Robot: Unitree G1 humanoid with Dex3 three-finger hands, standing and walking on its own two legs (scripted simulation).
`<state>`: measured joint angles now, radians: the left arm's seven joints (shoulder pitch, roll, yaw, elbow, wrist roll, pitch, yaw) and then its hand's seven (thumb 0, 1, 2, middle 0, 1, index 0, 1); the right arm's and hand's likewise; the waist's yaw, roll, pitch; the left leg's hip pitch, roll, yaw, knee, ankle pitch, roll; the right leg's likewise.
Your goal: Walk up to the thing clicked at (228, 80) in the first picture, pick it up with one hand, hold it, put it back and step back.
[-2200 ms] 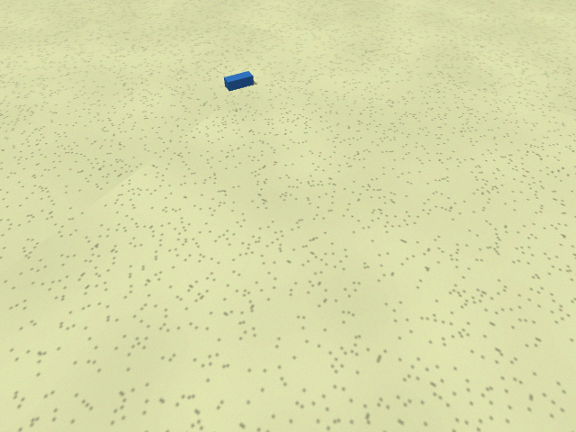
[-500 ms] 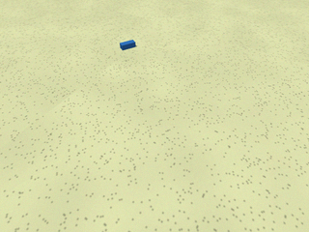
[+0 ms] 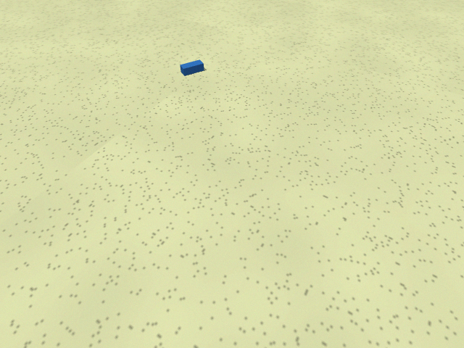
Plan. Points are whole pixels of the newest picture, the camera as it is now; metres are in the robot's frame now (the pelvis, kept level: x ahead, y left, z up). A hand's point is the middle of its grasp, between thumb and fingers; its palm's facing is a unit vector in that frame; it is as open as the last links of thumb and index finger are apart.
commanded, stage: stand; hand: left
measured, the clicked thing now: (192, 67) +2.25 +0.35 -0.75
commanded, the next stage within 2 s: walk up in 0.22 s
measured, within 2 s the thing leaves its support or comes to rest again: neither
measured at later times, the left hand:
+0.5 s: hand out of the picture +0.06 +0.33 -0.15, palm faces +0.09 -0.92 -0.39, open 7.4 cm
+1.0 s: hand (80, 228) +0.40 +0.39 -0.15, palm faces -0.03 -0.94 -0.33, open 7.4 cm
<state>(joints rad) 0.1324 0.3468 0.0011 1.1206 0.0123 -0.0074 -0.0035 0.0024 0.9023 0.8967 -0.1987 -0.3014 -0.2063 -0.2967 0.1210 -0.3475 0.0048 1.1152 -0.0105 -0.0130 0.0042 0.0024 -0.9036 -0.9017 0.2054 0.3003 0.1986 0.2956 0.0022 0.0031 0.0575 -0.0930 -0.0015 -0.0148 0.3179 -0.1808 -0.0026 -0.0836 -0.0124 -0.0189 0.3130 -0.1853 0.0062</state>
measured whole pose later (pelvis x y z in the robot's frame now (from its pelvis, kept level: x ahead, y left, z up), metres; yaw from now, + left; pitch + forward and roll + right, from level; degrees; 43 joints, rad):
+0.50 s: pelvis +0.05 +0.03 -0.01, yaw +5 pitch -2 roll -1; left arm 0.26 0.45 0.08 1.04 0.04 -0.05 -0.06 0.00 0.90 0.90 -0.20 -0.30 -0.21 -0.30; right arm 0.17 -0.45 -0.10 1.04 -0.03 -0.02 0.10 0.01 -0.90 -0.90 0.20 0.30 0.20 0.30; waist 0.05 0.01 0.01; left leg -0.43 0.07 0.00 0.73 -0.39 0.00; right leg 0.00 -0.06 -0.09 0.32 -0.30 -0.01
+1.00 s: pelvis +0.31 +0.11 -0.01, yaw +3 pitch -2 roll +2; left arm 0.17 0.45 0.05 0.97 0.02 -0.02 -0.13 0.00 0.90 0.90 -0.20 -0.30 -0.21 -0.30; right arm 0.38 -0.39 -0.07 0.98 -0.01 -0.10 0.07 0.00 -0.90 -0.90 0.21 0.30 0.20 0.30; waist -0.03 -0.04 0.04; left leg 0.13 0.00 0.13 0.26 -0.35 0.00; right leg -0.60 -0.12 -0.01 0.67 -0.04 0.00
